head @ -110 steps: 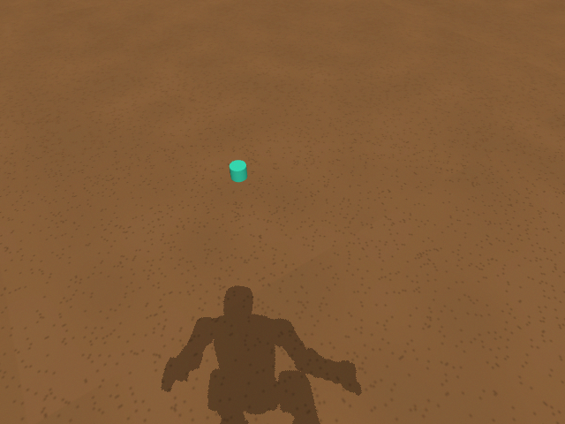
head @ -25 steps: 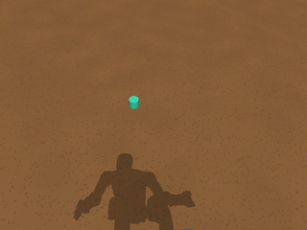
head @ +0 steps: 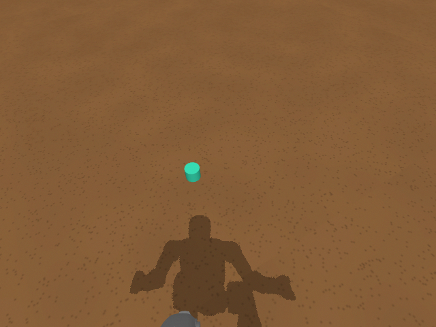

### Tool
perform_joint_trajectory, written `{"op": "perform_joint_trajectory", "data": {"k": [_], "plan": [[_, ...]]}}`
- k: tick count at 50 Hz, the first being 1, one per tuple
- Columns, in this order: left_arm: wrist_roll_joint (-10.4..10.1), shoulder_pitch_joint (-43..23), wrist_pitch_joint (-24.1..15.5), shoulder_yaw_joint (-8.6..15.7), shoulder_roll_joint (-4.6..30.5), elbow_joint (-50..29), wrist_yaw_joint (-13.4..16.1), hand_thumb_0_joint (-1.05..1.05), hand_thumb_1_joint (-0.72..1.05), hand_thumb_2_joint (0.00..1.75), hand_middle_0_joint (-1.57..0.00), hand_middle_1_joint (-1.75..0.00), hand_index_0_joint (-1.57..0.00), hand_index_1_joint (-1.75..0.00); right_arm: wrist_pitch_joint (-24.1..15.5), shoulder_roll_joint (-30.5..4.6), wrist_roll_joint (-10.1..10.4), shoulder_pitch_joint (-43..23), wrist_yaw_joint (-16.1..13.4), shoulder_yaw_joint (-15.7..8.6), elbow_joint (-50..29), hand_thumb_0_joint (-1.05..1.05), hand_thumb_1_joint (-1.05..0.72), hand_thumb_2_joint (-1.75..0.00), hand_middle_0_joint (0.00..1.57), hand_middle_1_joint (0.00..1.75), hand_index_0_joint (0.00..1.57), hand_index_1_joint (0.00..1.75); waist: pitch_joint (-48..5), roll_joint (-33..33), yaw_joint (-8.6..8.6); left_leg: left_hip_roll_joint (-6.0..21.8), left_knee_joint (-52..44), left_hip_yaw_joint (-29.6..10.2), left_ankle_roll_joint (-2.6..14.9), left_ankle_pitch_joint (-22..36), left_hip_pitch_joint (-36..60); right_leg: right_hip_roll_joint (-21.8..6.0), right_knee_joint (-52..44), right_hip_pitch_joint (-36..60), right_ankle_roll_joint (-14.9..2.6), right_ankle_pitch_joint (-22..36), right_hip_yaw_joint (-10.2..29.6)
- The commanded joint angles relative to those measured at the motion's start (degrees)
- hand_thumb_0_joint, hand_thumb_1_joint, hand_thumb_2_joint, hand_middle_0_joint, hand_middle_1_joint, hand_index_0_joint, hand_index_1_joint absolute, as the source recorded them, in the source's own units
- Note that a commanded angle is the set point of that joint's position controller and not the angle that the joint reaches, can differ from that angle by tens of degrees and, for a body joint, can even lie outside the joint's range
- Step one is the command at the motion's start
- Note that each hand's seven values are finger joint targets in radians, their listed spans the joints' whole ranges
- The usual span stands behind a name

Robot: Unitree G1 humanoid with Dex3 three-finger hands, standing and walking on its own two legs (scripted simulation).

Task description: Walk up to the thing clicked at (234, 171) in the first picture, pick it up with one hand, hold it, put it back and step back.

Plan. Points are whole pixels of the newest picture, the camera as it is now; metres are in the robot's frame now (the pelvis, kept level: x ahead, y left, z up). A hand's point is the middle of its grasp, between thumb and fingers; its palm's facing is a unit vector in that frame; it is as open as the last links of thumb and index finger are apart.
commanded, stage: walk up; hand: left
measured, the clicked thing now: (192, 172) +1.02 +0.24 -0.73
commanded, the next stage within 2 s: none
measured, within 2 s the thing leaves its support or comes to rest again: neither
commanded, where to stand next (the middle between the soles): +0.64 +0.00 m, yaw +0 degrees
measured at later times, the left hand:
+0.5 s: hand (113, 254) +0.30 +0.28 -0.14, palm faces -0.09 -0.93 -0.37, open 7.4 cm
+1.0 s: hand (128, 215) +0.41 +0.28 -0.17, palm faces -0.01 -0.93 -0.36, open 7.4 cm
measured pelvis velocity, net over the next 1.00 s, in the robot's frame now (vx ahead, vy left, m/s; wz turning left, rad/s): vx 0.40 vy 0.01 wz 0.01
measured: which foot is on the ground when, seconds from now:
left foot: up 0.00-0.12, down 0.14-0.56, up 0.58-0.92, down 0.94-1.00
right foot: down 0.00-0.16, up 0.18-0.52, down 0.54-0.96, up 0.98-1.00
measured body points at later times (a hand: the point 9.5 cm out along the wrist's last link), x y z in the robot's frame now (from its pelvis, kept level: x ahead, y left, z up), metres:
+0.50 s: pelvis +0.21 +0.01 -0.01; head +0.23 +0.00 +0.44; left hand +0.30 +0.33 -0.11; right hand +0.24 -0.32 -0.11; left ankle +0.18 +0.14 -0.74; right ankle +0.33 -0.14 -0.72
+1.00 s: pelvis +0.40 +0.01 -0.02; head +0.41 +0.02 +0.43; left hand +0.42 +0.33 -0.14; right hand +0.49 -0.32 -0.11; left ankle +0.47 +0.11 -0.74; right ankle +0.34 -0.13 -0.72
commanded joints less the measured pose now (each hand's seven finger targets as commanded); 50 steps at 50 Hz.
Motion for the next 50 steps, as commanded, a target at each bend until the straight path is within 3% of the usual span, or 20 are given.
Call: {"op": "perform_joint_trajectory", "data": {"k": [1,4,6,7,8,9,14,21,26,27,28,29,30,35,42,46,47,48,49,50], "plan": [[0.1,-1.0,-1.6,4.9,17.4,-5.7,0.5,0.0,0.9,0.9,-0.2,-0.3,-0.2,-0.3,-2.1,-9.2,-0.5,-2.1,0.3,-3.4,-5.4,0.0,-0.9,-0.9,0.2,0.3,0.2,0.3,-1.3,-10.5,0.51,1.1,-12.0,1.1,-0.06,6.6,4.3,-13.6,-11.7,-1.9,-11.01,0.0,9.6],[-0.1,-2.6,-1.1,4.6,17.7,-5.9,0.4,0.0,0.9,0.9,-0.2,-0.3,-0.2,-0.3,-2.6,-9.4,-0.6,1.2,0.1,-4.2,-4.2,0.0,-0.9,-0.9,0.2,0.3,0.2,0.3,-3.3,-7.7,-2.59,-1.3,-17.4,4.4,0.88,10.9,16.2,-12.7,-4.8,-6.3,-8.87,1.2,7.4],[0.2,-0.6,-0.7,3.0,14.0,-5.9,0.6,0.0,0.9,0.9,-0.2,-0.3,-0.2,-0.3,-3.1,-13.1,-1.1,10.0,-1.0,-5.8,-1.4,0.0,-0.9,-0.9,0.2,0.3,0.2,0.3,-7.0,2.0,-7.08,-2.8,-19.1,2.4,3.02,2.1,30.6,-7.5,13.9,-13.6,-6.33,6.1,3.2],[-0.5,1.2,-0.6,1.7,9.6,-6.6,0.7,0.0,0.9,0.9,-0.2,-0.3,-0.2,-0.3,-3.5,-18.3,-2.1,15.5,-1.8,-7.1,-1.2,0.0,-0.9,-0.9,0.2,0.3,0.2,0.3,-9.0,15.8,-8.97,10.0,-27.1,-17.4,6.88,-9.1,35.8,-1.1,32.9,-22.9,-2.68,-2.0,-0.4],[-0.8,2.5,-0.1,2.5,12.2,-5.9,1.4,0.0,0.9,0.9,-0.2,-0.3,-0.2,-0.3,-3.6,-20.8,-0.6,13.3,-2.0,-7.3,-3.7,0.0,-0.9,-0.9,0.2,0.3,0.2,0.3,-7.7,12.0,-7.89,20.4,-37.0,-40.4,12.66,-16.6,35.1,3.7,39.9,-30.4,-1.68,-15.1,5.4],[-0.2,0.1,0.2,2.8,16.2,-4.8,2.0,0.0,0.9,0.9,-0.2,-0.3,-0.2,-0.3,-3.4,-20.3,0.8,10.1,-2.1,-7.5,-4.2,0.0,-0.9,-0.9,0.2,0.3,0.2,0.3,-4.3,3.9,-6.85,21.7,-36.7,-39.4,15.74,-17.1,29.4,-0.3,43.5,-31.0,-2.05,-13.6,10.1],[-0.6,5.2,0.8,3.1,14.3,-0.4,0.4,0.0,0.9,0.9,-0.2,-0.3,-0.2,-0.3,-3.8,-14.4,0.4,2.0,-2.4,-4.3,-6.1,0.0,-0.9,-0.9,0.2,0.3,0.2,0.3,-0.5,6.4,-1.49,11.8,-35.0,-10.8,11.67,2.8,16.7,-5.0,31.2,-21.1,0.41,-3.7,7.2],[0.2,-4.0,0.8,3.3,12.2,-3.1,-1.4,0.0,0.9,0.9,-0.2,-0.3,-0.2,-0.3,-3.8,-15.6,0.3,3.1,-2.1,-4.6,-6.8,0.0,-0.9,-0.9,0.2,0.3,0.2,0.3,0.5,5.6,-3.4,10.2,-34.9,-5.6,12.02,-0.6,16.8,-4.8,12.4,-17.5,0.72,4.6,3.6],[0.2,4.1,-0.3,4.7,13.5,0.1,-0.5,0.0,0.9,0.9,-0.2,-0.3,-0.2,-0.3,-2.6,-13.2,0.3,1.2,-2.4,-3.4,-7.8,0.0,-0.9,-0.9,0.2,0.3,0.2,0.3,-4.9,-2.0,2.39,6.8,-16.2,-0.6,8.13,9.9,10.4,0.2,4.0,4.8,-0.55,5.4,0.1],[0.5,9.1,-0.8,5.8,16.0,1.1,0.2,0.0,0.9,0.9,-0.2,-0.3,-0.2,-0.3,-2.5,-10.5,0.3,3.5,-2.4,-2.4,-7.9,0.0,-0.9,-0.9,0.2,0.3,0.2,0.3,-8.0,-11.1,4.58,2.6,-1.9,3.2,6.49,8.8,5.4,-1.5,-0.2,13.4,-1.78,-1.1,3.7],[0.6,11.9,-1.2,7.3,21.6,0.2,1.0,0.0,0.9,0.9,-0.2,-0.3,-0.2,-0.3,-2.5,-6.2,0.5,5.2,-2.3,-0.9,-9.3,0.0,-0.9,-0.9,0.2,0.3,0.2,0.3,-8.6,-23.5,5.0,-4.1,13.6,5.1,3.15,-9.4,-7.6,-17.0,-8.2,18.9,-6.97,-10.5,29.0],[-0.2,10.0,-1.1,6.9,23.2,-0.6,0.9,0.0,0.9,0.9,-0.2,-0.3,-0.2,-0.3,-1.9,-11.5,0.3,2.7,-3.0,-2.3,-8.4,0.0,-0.9,-0.9,0.2,0.3,0.2,0.3,-6.2,-17.7,5.04,-4.3,18.6,-0.4,2.59,-14.7,-11.9,-23.8,-13.2,14.3,-13.78,-14.0,43.3],[-0.9,7.0,-0.9,6.5,21.6,-1.8,1.2,0.0,0.9,0.9,-0.2,-0.3,-0.2,-0.3,-1.7,-13.8,0.5,1.6,-3.2,-2.9,-7.2,0.0,-0.9,-0.9,0.2,0.3,0.2,0.3,-2.7,-10.9,3.49,-1.7,20.5,-5.0,2.29,-11.5,-11.6,-23.5,-12.6,9.8,-15.02,-10.8,39.8],[-0.8,1.6,-1.2,4.6,16.1,-3.5,1.6,0.0,0.9,0.9,-0.2,-0.3,-0.2,-0.3,-1.1,-11.1,0.5,6.0,-1.7,-2.7,-3.2,0.0,-0.9,-0.9,0.2,0.3,0.2,0.3,-1.0,-12.6,-0.66,0.2,7.4,-2.4,1.13,-2.8,-2.5,-13.0,-10.5,-0.5,-11.17,6.8,15.0],[0.0,2.0,-1.1,4.7,17.8,-5.7,1.2,0.0,0.9,0.9,-0.2,-0.3,-0.2,-0.3,-1.6,-9.4,-0.5,-1.2,-0.4,-3.3,-5.9,0.0,-0.9,-0.9,0.2,0.3,0.2,0.3,-0.3,-11.7,0.89,-0.2,-10.8,1.5,0.19,4.0,4.6,-13.8,-10.3,-5.4,-11.27,-5.7,12.2],[0.1,-0.9,-0.5,3.2,15.7,-6.6,1.2,0.0,0.9,0.9,-0.2,-0.3,-0.2,-0.3,-2.5,-10.9,-0.7,5.9,-1.1,-4.5,-3.6,0.0,-0.9,-0.9,0.2,0.3,0.2,0.3,-2.9,-5.1,-4.94,-3.2,-16.9,3.3,1.9,4.2,22.5,-11.1,1.4,-14.5,-7.67,-6.3,7.9],[0.3,1.2,-0.3,2.2,12.5,-6.8,1.1,0.0,0.9,0.9,-0.2,-0.3,-0.2,-0.3,-3.0,-14.1,-0.9,10.8,-1.7,-5.5,-2.2,0.0,-0.9,-0.9,0.2,0.3,0.2,0.3,-5.6,5.1,-7.42,0.2,-22.8,-4.8,4.1,-6.0,31.3,-7.5,16.9,-20.5,-5.44,-1.5,4.4],[-0.8,2.8,-0.2,1.3,8.6,-7.2,1.0,0.0,0.9,0.9,-0.2,-0.3,-0.2,-0.3,-3.5,-18.9,-1.3,13.1,-2.3,-6.6,-3.7,0.0,-0.9,-0.9,0.2,0.3,0.2,0.3,-5.8,16.6,-7.38,15.6,-34.2,-32.9,9.55,-16.1,35.9,2.3,33.4,-32.1,-0.86,-11.3,0.0],[-0.2,1.7,0.4,2.9,15.0,-5.5,2.2,0.0,0.9,0.9,-0.2,-0.3,-0.2,-0.3,-3.3,-20.4,0.4,12.0,-2.2,-6.9,-4.6,0.0,-0.9,-0.9,0.2,0.3,0.2,0.3,-4.1,8.9,-7.42,20.9,-35.9,-40.8,15.66,-16.5,31.4,0.2,38.6,-32.5,-1.52,-16.5,6.6],[-0.2,0.7,0.4,2.6,16.2,-5.1,2.3,0.0,0.9,0.9,-0.2,-0.3,-0.2,-0.3,-3.0,-18.2,0.7,9.1,-2.5,-6.4,-5.1,0.0,-0.9,-0.9,0.2,0.3,0.2,0.3,-1.3,1.8,-5.66,19.3,-34.4,-34.4,15.79,-9.9,26.6,-1.4,40.6,-31.9,-1.44,-13.3,9.1]]}}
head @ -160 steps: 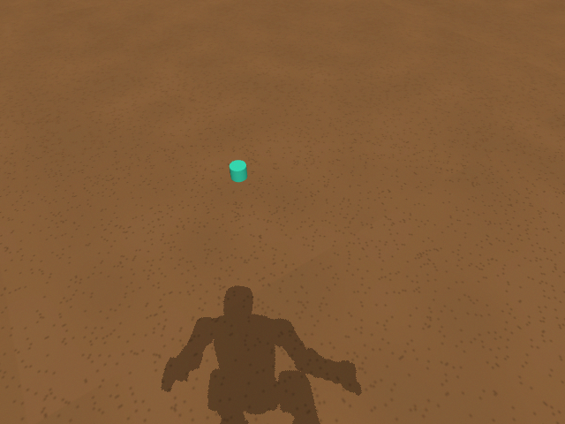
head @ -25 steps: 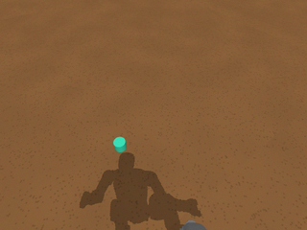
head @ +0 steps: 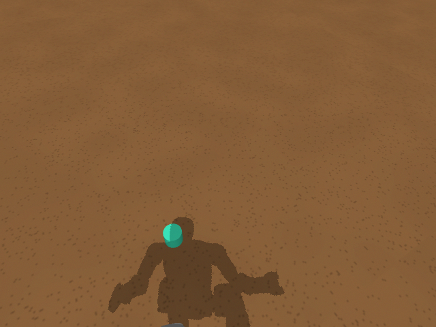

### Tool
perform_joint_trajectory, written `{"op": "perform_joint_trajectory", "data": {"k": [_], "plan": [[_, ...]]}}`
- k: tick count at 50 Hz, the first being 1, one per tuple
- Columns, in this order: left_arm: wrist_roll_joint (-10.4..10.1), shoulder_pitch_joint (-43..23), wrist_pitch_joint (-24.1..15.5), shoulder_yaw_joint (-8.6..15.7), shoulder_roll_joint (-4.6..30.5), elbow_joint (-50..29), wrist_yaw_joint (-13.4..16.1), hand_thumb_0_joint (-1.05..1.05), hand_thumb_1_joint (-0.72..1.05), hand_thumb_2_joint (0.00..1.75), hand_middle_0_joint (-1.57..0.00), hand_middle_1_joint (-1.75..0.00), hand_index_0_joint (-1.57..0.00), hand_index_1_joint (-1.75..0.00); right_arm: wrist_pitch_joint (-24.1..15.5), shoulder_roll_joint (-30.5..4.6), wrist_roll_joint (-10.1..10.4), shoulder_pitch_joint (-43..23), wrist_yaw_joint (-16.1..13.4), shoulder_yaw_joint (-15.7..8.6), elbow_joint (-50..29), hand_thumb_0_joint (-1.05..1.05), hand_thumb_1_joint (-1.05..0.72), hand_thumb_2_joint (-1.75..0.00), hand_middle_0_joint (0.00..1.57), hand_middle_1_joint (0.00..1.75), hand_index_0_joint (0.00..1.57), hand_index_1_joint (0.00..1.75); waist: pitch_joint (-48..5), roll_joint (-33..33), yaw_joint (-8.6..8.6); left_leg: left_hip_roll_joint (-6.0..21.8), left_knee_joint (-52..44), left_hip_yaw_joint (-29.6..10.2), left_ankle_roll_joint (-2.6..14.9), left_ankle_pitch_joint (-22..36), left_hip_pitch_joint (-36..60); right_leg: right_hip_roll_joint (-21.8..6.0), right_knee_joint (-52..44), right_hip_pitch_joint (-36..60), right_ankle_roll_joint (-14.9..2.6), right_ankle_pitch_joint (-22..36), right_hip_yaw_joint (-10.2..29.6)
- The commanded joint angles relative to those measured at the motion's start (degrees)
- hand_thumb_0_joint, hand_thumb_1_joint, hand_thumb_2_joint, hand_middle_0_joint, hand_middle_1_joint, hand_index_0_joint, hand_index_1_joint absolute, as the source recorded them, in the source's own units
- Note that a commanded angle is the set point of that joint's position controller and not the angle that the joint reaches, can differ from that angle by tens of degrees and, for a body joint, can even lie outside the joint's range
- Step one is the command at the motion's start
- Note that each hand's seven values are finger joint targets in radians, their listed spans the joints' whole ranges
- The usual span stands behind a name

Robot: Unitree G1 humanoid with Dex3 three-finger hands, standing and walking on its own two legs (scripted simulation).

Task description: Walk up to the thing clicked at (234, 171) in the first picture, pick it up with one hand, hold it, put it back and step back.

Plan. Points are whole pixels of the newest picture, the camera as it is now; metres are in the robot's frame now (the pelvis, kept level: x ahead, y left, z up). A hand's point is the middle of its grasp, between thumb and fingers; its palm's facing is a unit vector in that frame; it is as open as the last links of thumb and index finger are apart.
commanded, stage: walk up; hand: left
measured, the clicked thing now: (173, 235) +0.62 +0.23 -0.71
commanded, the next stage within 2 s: stand in 1.94 s
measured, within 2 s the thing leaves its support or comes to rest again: neither
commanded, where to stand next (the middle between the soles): +0.24 -0.01 m, yaw +0 degrees
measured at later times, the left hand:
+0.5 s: hand (112, 286) +0.22 +0.24 -0.11, palm faces -0.04 -0.90 -0.43, open 7.4 cm
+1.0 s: hand (116, 279) +0.24 +0.24 -0.14, palm faces +0.00 -0.94 -0.33, open 7.4 cm
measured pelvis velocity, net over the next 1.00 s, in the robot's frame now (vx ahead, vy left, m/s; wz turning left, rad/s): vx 0.18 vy -0.02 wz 0.00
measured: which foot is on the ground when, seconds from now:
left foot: down 0.00-0.36, up 0.38-0.62, down 0.64-1.00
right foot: up 0.00-0.32, down 0.34-1.00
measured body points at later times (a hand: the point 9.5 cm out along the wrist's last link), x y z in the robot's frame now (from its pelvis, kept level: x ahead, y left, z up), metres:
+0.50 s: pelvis +0.13 -0.03 +0.01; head +0.15 -0.06 +0.46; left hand +0.22 +0.28 -0.08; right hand +0.18 -0.35 -0.13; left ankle +0.13 +0.10 -0.67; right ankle +0.20 -0.15 -0.72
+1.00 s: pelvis +0.18 -0.02 +0.02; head +0.19 -0.01 +0.47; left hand +0.24 +0.29 -0.12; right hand +0.29 -0.31 -0.11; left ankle +0.21 +0.11 -0.72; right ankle +0.20 -0.15 -0.72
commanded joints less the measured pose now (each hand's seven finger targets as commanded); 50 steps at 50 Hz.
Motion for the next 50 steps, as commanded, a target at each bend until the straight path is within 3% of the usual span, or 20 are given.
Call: {"op": "perform_joint_trajectory", "data": {"k": [1,4,10,13,15,16,17,18,19,21,24,29,31,32,33,34,35,37,39,50], "plan": [[-0.6,-1.8,-1.9,2.9,12.8,-4.8,1.2,0.0,0.9,0.9,-0.2,-0.3,-0.2,-0.3,-1.3,-17.0,1.2,7.5,-1.9,-4.7,-3.7,0.0,-0.9,-0.9,0.2,0.3,0.2,0.3,0.0,5.5,-4.37,20.1,-22.5,-31.5,13.07,-8.0,18.7,-0.3,18.0,-25.2,-1.16,1.1,7.2],[-0.4,1.8,-1.5,3.0,11.8,-2.4,0.4,0.0,0.9,0.9,-0.2,-0.3,-0.2,-0.3,-1.6,-15.1,1.0,3.8,-2.2,-3.7,-4.1,0.0,-0.9,-0.9,0.2,0.3,0.2,0.3,-0.3,10.3,-2.06,14.7,-21.3,-16.8,10.5,0.9,12.3,-2.8,9.7,-17.8,0.02,6.3,4.6],[0.1,-4.1,-1.4,3.3,10.1,-3.9,-0.9,0.0,0.9,0.9,-0.2,-0.3,-0.2,-0.3,-1.1,-16.2,0.5,4.1,-1.6,-3.9,-5.2,0.0,-0.9,-0.9,0.2,0.3,0.2,0.3,1.1,11.5,-3.56,13.6,-23.0,-12.8,11.88,-6.5,8.5,-2.6,-5.2,-13.1,1.28,11.4,0.7],[0.1,-4.4,-2.0,3.1,8.5,-2.6,-0.1,0.0,0.9,0.9,-0.2,-0.3,-0.2,-0.3,-0.1,-14.7,0.6,2.4,-1.8,-2.9,-5.2,0.0,-0.9,-0.9,0.2,0.3,0.2,0.3,-0.1,10.4,-2.36,11.8,-16.2,-9.3,9.88,6.9,5.1,1.0,-11.4,-4.8,1.16,14.4,-2.0],[0.1,-0.2,-2.6,3.0,8.3,-0.8,0.9,0.0,0.9,0.9,-0.2,-0.3,-0.2,-0.3,0.9,-12.8,1.1,0.8,-2.1,-2.0,-5.5,0.0,-0.9,-0.9,0.2,0.3,0.2,0.3,-3.5,6.3,0.26,9.3,-5.6,-5.7,7.36,12.1,4.6,3.3,-18.9,4.1,0.61,20.3,-3.1],[0.2,1.7,-3.0,3.7,10.2,-0.2,1.5,0.0,0.9,0.9,-0.2,-0.3,-0.2,-0.3,1.1,-10.0,1.4,2.4,-2.3,-0.9,-5.3,0.0,-0.9,-0.9,0.2,0.3,0.2,0.3,-6.1,0.8,1.37,6.3,2.8,-3.2,5.23,10.2,3.0,2.7,-22.4,10.0,-0.39,20.1,-0.8],[0.7,3.6,-3.4,5.1,14.9,-0.3,2.1,0.0,0.9,0.9,-0.2,-0.3,-0.2,-0.3,1.2,-6.3,1.8,4.9,-2.4,0.4,-5.8,0.0,-0.9,-0.9,0.2,0.3,0.2,0.3,-8.0,-11.8,1.87,1.8,15.7,-0.6,2.31,-3.0,-5.0,-8.6,-26.7,15.1,-3.13,18.3,15.4],[0.2,2.1,-3.4,5.5,18.4,-2.3,2.1,0.0,0.9,0.9,-0.2,-0.3,-0.2,-0.3,1.9,-7.4,1.3,6.9,-2.6,0.4,-5.4,0.0,-0.9,-0.9,0.2,0.3,0.2,0.3,-7.2,-12.3,0.69,-2.2,21.3,-2.3,0.61,-18.7,-12.2,-20.4,-32.6,15.6,-10.59,12.0,33.6],[-0.4,0.7,-2.9,5.4,18.8,-2.5,2.0,0.0,0.9,0.9,-0.2,-0.3,-0.2,-0.3,2.6,-12.5,0.8,4.2,-3.3,-1.5,-4.0,0.0,-0.9,-0.9,0.2,0.3,0.2,0.3,-4.9,-6.8,1.4,0.3,26.2,-6.1,0.61,-22.0,-11.6,-21.7,-31.4,10.5,-15.17,9.9,35.1],[-0.7,-2.6,-2.5,4.5,16.1,-2.9,2.5,0.0,0.9,0.9,-0.2,-0.3,-0.2,-0.3,2.9,-12.5,1.3,4.2,-3.5,-1.7,-2.2,0.0,-0.9,-0.9,0.2,0.3,0.2,0.3,-1.5,-4.9,0.02,2.5,25.2,-8.9,0.42,-16.6,-12.2,-16.4,-31.1,6.4,-12.44,8.7,25.1],[0.2,-5.8,-2.2,3.5,14.3,-3.4,2.5,0.0,0.9,0.9,-0.2,-0.3,-0.2,-0.3,3.1,-11.1,0.6,6.8,-2.8,-1.4,0.9,0.0,-0.9,-0.9,0.2,0.3,0.2,0.3,-2.0,-8.8,-1.67,2.4,17.7,-5.1,-0.56,-11.6,-5.3,-10.8,-29.2,-0.5,-10.06,14.8,13.8],[0.1,-10.3,-1.2,2.6,13.0,-3.0,2.7,0.0,0.9,0.9,-0.2,-0.3,-0.2,-0.3,3.4,-8.8,0.6,3.8,-2.9,-1.0,3.3,0.0,-0.9,-0.9,0.2,0.3,0.2,0.3,-4.1,-9.0,-2.3,0.9,2.7,-2.2,-1.05,-4.8,6.4,-10.0,-23.3,-6.8,-8.83,20.4,9.0],[-0.7,-11.4,-0.2,1.3,10.9,-2.6,2.7,0.0,0.9,0.9,-0.2,-0.3,-0.2,-0.3,2.8,-9.8,0.2,3.3,-3.4,-1.4,4.5,0.0,-0.9,-0.9,0.2,0.3,0.2,0.3,-4.5,-4.5,-3.33,0.0,-3.9,-3.0,-0.29,1.2,13.5,-8.8,-18.5,-12.4,-6.17,17.6,8.3],[-0.9,-11.6,0.1,0.7,9.3,-2.6,2.7,0.0,0.9,0.9,-0.2,-0.3,-0.2,-0.3,2.4,-11.2,-0.1,2.7,-3.7,-1.7,4.2,0.0,-0.9,-0.9,0.2,0.3,0.2,0.3,-4.5,-0.5,-3.92,3.7,-9.7,-8.4,0.77,0.9,13.3,-7.1,-15.7,-13.2,-3.98,14.8,7.1],[-1.5,-10.2,0.5,0.1,6.5,-2.4,2.6,0.0,0.9,0.9,-0.2,-0.3,-0.2,-0.3,1.9,-14.3,-0.5,-0.6,-3.8,-1.9,3.1,0.0,-0.9,-0.9,0.2,0.3,0.2,0.3,-5.0,7.9,-1.66,12.5,-16.4,-22.3,3.58,-0.1,10.2,-1.2,-10.1,-12.3,-0.47,8.1,3.7],[-1.9,-9.0,1.0,0.6,8.4,0.2,3.1,0.0,0.9,0.9,-0.2,-0.3,-0.2,-0.3,1.9,-16.3,0.7,-5.5,-3.5,-1.6,2.6,0.0,-0.9,-0.9,0.2,0.3,0.2,0.3,-3.4,11.1,-0.37,16.4,-18.6,-26.1,8.46,-6.4,1.6,2.0,-7.6,-5.1,0.16,-0.9,0.9],[-1.3,-8.9,1.0,0.8,9.4,1.7,3.0,0.0,0.9,0.9,-0.2,-0.3,-0.2,-0.3,2.1,-14.8,0.6,-8.3,-3.4,-1.2,2.7,0.0,-0.9,-0.9,0.2,0.3,0.2,0.3,-2.7,8.1,0.2,14.7,-17.3,-23.2,8.38,-7.1,-1.5,1.2,-9.3,-0.4,0.1,0.1,1.9],[-1.0,-9.6,0.5,0.6,8.9,3.9,2.7,0.0,0.9,0.9,-0.2,-0.3,-0.2,-0.3,2.6,-11.8,0.8,-9.7,-3.3,0.2,4.1,0.0,-0.9,-0.9,0.2,0.3,0.2,0.3,-2.4,7.2,0.38,8.7,-14.6,-15.2,3.09,-7.1,-1.4,0.0,-17.1,1.8,-0.36,7.9,3.1],[-1.0,-10.7,0.1,0.5,10.3,5.1,2.6,0.0,0.9,0.9,-0.2,-0.3,-0.2,-0.3,2.7,-10.7,1.2,-9.4,-3.2,0.9,5.5,0.0,-0.9,-0.9,0.2,0.3,0.2,0.3,-3.3,8.5,-0.48,6.4,-13.3,-12.8,0.89,-6.1,1.5,-2.1,-20.4,1.5,-1.04,12.1,6.2],[-1.3,-17.1,-0.1,-0.8,8.8,11.1,2.6,0.0,0.9,0.9,-0.2,-0.3,-0.2,-0.3,2.7,-9.7,1.6,-13.8,-3.4,1.6,10.9,0.0,-0.9,-0.9,0.2,0.3,0.2,0.3,-7.1,3.4,-1.51,6.2,-15.4,-9.7,0.44,11.3,13.6,-4.0,-26.7,4.7,0.58,24.2,5.0]]}}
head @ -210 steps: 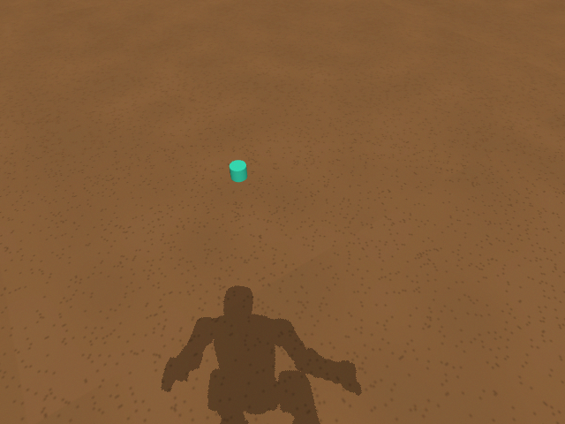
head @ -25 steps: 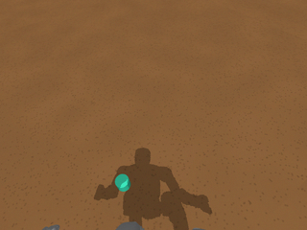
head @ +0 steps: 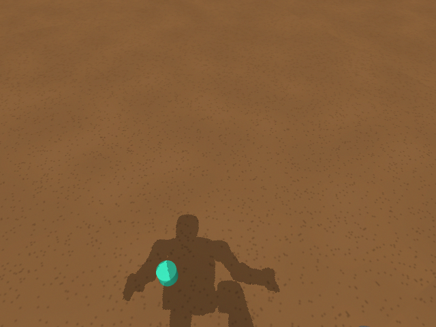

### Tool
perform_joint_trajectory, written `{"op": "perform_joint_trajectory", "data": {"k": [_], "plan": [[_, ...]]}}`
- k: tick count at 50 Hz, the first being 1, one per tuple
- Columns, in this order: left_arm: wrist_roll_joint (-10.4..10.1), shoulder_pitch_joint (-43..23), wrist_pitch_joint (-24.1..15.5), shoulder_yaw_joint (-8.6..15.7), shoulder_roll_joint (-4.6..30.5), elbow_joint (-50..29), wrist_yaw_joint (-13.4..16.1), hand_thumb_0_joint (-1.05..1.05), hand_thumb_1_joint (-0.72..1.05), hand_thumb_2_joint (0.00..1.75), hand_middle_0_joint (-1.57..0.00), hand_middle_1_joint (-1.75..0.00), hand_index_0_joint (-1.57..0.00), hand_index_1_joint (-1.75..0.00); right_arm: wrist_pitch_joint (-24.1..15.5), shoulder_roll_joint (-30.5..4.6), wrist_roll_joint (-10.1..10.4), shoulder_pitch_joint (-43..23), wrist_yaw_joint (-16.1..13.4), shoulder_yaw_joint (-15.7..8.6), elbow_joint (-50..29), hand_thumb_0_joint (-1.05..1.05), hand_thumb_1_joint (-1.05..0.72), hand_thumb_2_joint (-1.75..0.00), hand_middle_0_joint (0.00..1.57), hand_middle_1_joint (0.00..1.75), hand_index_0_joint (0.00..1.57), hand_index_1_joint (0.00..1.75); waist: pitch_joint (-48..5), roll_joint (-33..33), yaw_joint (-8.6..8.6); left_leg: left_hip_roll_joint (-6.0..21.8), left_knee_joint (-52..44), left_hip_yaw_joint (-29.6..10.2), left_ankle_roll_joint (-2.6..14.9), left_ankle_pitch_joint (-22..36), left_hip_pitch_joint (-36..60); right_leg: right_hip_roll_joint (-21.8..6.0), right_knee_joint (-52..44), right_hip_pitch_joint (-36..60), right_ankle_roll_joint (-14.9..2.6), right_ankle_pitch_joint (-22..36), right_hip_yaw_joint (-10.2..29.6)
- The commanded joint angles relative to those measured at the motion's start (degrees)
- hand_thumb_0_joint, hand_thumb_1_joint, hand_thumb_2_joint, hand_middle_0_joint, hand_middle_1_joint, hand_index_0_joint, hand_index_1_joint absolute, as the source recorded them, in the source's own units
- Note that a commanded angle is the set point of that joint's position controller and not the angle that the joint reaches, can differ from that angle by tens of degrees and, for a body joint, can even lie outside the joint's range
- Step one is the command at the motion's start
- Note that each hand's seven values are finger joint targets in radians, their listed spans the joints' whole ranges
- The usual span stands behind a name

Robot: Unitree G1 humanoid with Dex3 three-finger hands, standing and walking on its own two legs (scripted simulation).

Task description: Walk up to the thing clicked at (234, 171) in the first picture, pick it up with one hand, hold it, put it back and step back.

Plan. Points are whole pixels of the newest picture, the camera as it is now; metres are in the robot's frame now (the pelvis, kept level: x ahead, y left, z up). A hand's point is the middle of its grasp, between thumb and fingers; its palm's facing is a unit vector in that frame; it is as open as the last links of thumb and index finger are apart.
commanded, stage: walk up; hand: left
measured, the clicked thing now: (167, 273) +0.44 +0.24 -0.73
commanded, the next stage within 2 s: stand in 0.94 s
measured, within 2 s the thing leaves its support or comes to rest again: neither
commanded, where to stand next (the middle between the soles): +0.06 +0.00 m, yaw +0 degrees
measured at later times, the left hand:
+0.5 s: hand out of the picture +0.08 +0.25 -0.14, palm faces +0.00 -0.94 -0.34, open 7.4 cm
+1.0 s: hand out of the picture +0.09 +0.25 -0.14, palm faces +0.00 -0.94 -0.34, open 7.4 cm
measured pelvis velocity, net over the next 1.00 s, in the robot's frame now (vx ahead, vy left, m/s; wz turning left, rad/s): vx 0.02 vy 0.00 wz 0.00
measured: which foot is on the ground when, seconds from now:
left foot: down 0.00-1.00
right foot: down 0.00-1.00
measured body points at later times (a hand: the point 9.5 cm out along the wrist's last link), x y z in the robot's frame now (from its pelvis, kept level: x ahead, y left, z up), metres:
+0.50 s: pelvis +0.00 +0.00 +0.01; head +0.01 +0.00 +0.46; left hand +0.09 +0.30 -0.12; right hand +0.08 -0.30 -0.12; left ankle +0.03 +0.13 -0.74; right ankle +0.02 -0.14 -0.74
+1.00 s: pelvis +0.02 +0.00 +0.01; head +0.02 +0.00 +0.46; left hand +0.10 +0.30 -0.12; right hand +0.10 -0.30 -0.12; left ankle +0.03 +0.13 -0.74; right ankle +0.02 -0.14 -0.74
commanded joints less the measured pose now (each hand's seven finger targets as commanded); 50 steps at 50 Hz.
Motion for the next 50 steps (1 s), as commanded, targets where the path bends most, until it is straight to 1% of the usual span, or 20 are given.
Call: {"op": "perform_joint_trajectory", "data": {"k": [1,5,6,7,8,9,16,18,22,26,28,30,36,38,44,46,47,48,49,50], "plan": [[0.0,-3.5,-1.5,2.4,12.6,-1.7,0.6,0.0,0.9,0.9,-0.2,-0.3,-0.2,-0.3,-1.1,-13.3,-0.1,-3.0,-0.8,-3.1,-1.6,0.0,-0.9,-0.9,0.2,0.3,0.2,0.3,-7.6,1.3,-1.21,5.9,-8.2,-5.8,2.74,11.0,6.3,-5.4,-6.9,2.5,-2.41,10.8,4.9],[0.3,-5.0,-1.6,2.4,12.1,-0.4,0.6,0.0,0.9,0.9,-0.2,-0.3,-0.2,-0.3,-0.7,-12.6,-0.1,-4.4,-0.7,-3.1,-0.2,0.0,-0.9,-0.9,0.2,0.3,0.2,0.3,-7.6,-1.0,-1.38,5.6,-9.5,-5.1,2.52,10.7,7.9,-6.2,-10.2,3.6,-2.25,11.2,5.4],[0.5,-5.3,-1.5,2.4,12.1,0.0,0.6,0.0,0.9,0.9,-0.2,-0.3,-0.2,-0.3,-0.6,-12.5,-0.1,-4.9,-0.7,-3.2,0.1,0.0,-0.9,-0.9,0.2,0.3,0.2,0.3,-7.0,-1.3,-1.47,5.4,-10.1,-4.9,2.36,10.0,8.3,-6.3,-11.0,3.0,-2.28,10.1,5.5],[0.5,-5.9,-1.5,2.5,12.1,0.0,0.6,0.0,0.9,0.9,-0.2,-0.3,-0.2,-0.3,-0.6,-12.5,-0.2,-4.6,-0.7,-3.2,0.5,0.0,-0.9,-0.9,0.2,0.3,0.2,0.3,-7.4,-1.4,-1.65,5.5,-10.6,-4.8,2.23,10.1,8.7,-6.5,-11.4,3.7,-2.25,10.2,5.5],[0.4,-5.7,-1.5,2.5,11.9,0.5,0.6,0.0,0.9,0.9,-0.2,-0.3,-0.2,-0.3,-0.5,-12.3,-0.2,-5.3,-0.6,-3.1,0.7,0.0,-0.9,-0.9,0.2,0.3,0.2,0.3,-6.1,-0.8,-1.31,5.4,-11.2,-4.9,2.0,9.2,8.4,-6.2,-11.9,2.8,-2.0,8.8,5.4],[0.5,-6.1,-1.5,2.5,11.9,0.5,0.6,0.0,0.9,0.9,-0.2,-0.3,-0.2,-0.3,-0.4,-12.1,-0.3,-5.1,-0.6,-3.1,1.1,0.0,-0.9,-0.9,0.2,0.3,0.2,0.3,-6.0,-1.5,-1.42,5.3,-11.7,-4.9,1.91,8.4,8.3,-6.5,-12.7,3.1,-2.01,7.7,5.7],[0.9,-6.1,-1.3,3.0,11.9,0.8,0.5,0.0,0.9,0.9,-0.2,-0.3,-0.2,-0.3,-0.6,-12.2,-0.6,-5.5,-0.5,-2.9,1.8,0.0,-0.9,-0.9,0.2,0.3,0.2,0.3,-6.9,-0.4,-1.05,5.6,-13.7,-4.9,1.57,7.8,8.1,-6.2,-13.7,5.7,-1.76,7.9,5.0],[1.0,-6.8,-1.2,3.2,11.8,0.9,0.5,0.0,0.9,0.9,-0.2,-0.3,-0.2,-0.3,-0.6,-12.1,-0.6,-5.0,-0.5,-2.9,2.3,0.0,-0.9,-0.9,0.2,0.3,0.2,0.3,-6.3,-0.7,-1.37,5.6,-14.3,-5.1,1.45,6.7,7.1,-6.0,-13.9,6.0,-1.87,6.6,4.9],[1.1,-6.0,-0.9,3.2,11.6,0.7,0.4,0.0,0.9,0.9,-0.2,-0.3,-0.2,-0.3,-0.7,-12.3,-0.8,-5.1,-0.5,-3.0,2.1,0.0,-0.9,-0.9,0.2,0.3,0.2,0.3,-5.2,0.8,-1.14,5.7,-15.5,-5.7,1.56,2.9,5.8,-5.7,-14.1,5.5,-1.93,3.3,4.6],[1.1,-6.5,-0.9,3.4,11.5,0.5,0.3,0.0,0.9,0.9,-0.2,-0.3,-0.2,-0.3,-0.7,-12.0,-1.0,-3.4,-0.5,-2.9,2.4,0.0,-0.9,-0.9,0.2,0.3,0.2,0.3,-4.1,0.3,-1.5,5.4,-16.4,-6.4,1.35,0.0,3.8,-5.4,-14.3,5.7,-1.97,1.7,4.9],[1.1,-5.9,-0.8,3.3,11.3,0.4,0.3,0.0,0.9,0.9,-0.2,-0.3,-0.2,-0.3,-0.7,-12.5,-1.0,-3.4,-0.6,-3.0,2.3,0.0,-0.9,-0.9,0.2,0.3,0.2,0.3,-4.1,1.2,-1.3,5.5,-16.6,-6.7,1.54,-1.1,3.8,-5.2,-14.2,5.3,-1.99,1.4,4.8],[1.2,-5.5,-0.8,3.4,11.3,0.3,0.2,0.0,0.9,0.9,-0.2,-0.3,-0.2,-0.3,-0.8,-12.3,-1.1,-2.9,-0.5,-3.0,2.1,0.0,-0.9,-0.9,0.2,0.3,0.2,0.3,-5.3,1.1,-1.26,5.6,-16.4,-6.8,1.66,-0.9,3.9,-5.3,-13.8,6.4,-1.93,2.7,4.6],[1.0,-5.4,-1.0,3.5,11.3,0.2,0.4,0.0,0.9,0.9,-0.2,-0.3,-0.2,-0.3,-0.8,-12.0,-0.9,-2.0,-0.6,-3.0,1.9,0.0,-0.9,-0.9,0.2,0.3,0.2,0.3,-6.4,0.2,-1.56,5.2,-14.1,-5.8,1.49,7.2,6.3,-5.5,-13.6,6.4,-1.78,6.8,4.6],[1.0,-6.1,-0.9,3.5,11.2,0.1,0.5,0.0,0.9,0.9,-0.2,-0.3,-0.2,-0.3,-0.7,-12.0,-0.9,-1.3,-0.7,-3.1,2.0,0.0,-0.9,-0.9,0.2,0.3,0.2,0.3,-6.7,0.2,-1.96,5.3,-14.1,-5.8,1.37,8.2,6.5,-5.6,-13.1,6.7,-1.84,7.7,4.4],[1.0,-5.4,-0.8,3.4,10.9,0.0,0.6,0.0,0.9,0.9,-0.2,-0.3,-0.2,-0.3,-0.5,-12.0,-0.9,-1.9,-0.8,-3.3,1.7,0.0,-0.9,-0.9,0.2,0.3,0.2,0.3,-7.1,0.2,-1.71,5.6,-13.8,-5.6,1.69,9.6,7.1,-5.7,-13.0,7.1,-1.74,8.7,4.1],[1.0,-5.4,-0.7,3.4,10.9,0.0,0.6,0.0,0.9,0.9,-0.2,-0.3,-0.2,-0.3,-0.5,-11.8,-0.9,-2.1,-0.8,-3.2,1.5,0.0,-0.9,-0.9,0.2,0.3,0.2,0.3,-6.1,0.0,-1.66,5.4,-13.9,-5.4,1.46,9.3,7.2,-5.7,-13.2,6.2,-1.61,8.8,4.3],[1.3,-5.1,-0.7,3.3,11.6,0.0,0.7,0.0,0.9,0.9,-0.2,-0.3,-0.2,-0.3,-0.7,-12.0,-1.4,-1.6,-1.0,-3.3,1.5,0.0,-0.9,-0.9,0.2,0.3,0.2,0.3,-6.8,-0.5,-2.1,6.1,-14.4,-5.5,1.36,9.7,7.4,-6.1,-13.1,6.8,-1.79,8.3,4.2],[1.3,-5.4,-0.6,3.3,11.6,-0.1,0.7,0.0,0.9,0.9,-0.2,-0.3,-0.2,-0.3,-0.8,-11.8,-1.4,-1.5,-1.0,-3.2,1.5,0.0,-0.9,-0.9,0.2,0.3,0.2,0.3,-6.5,-0.5,-2.08,5.9,-15.0,-5.7,1.0,8.9,6.8,-5.9,-13.0,6.5,-1.78,6.8,4.1],[1.3,-4.9,-0.7,3.2,11.0,-0.2,0.7,0.0,0.9,0.9,-0.2,-0.3,-0.2,-0.3,-0.8,-12.4,-1.4,-2.1,-1.0,-3.3,1.4,0.0,-0.9,-0.9,0.2,0.3,0.2,0.3,-6.0,0.6,-1.84,6.1,-14.8,-5.6,1.23,8.8,7.2,-6.1,-13.3,6.3,-1.79,7.4,4.3],[1.3,-5.3,-0.6,3.3,11.2,-0.2,0.7,0.0,0.9,0.9,-0.2,-0.3,-0.2,-0.3,-0.9,-12.2,-1.3,-2.2,-1.1,-3.3,1.4,0.0,-0.9,-0.9,0.2,0.3,0.2,0.3,-6.0,0.6,-1.91,5.9,-14.7,-5.5,1.15,9.0,7.1,-6.3,-13.2,6.6,-1.93,7.8,4.5]]}}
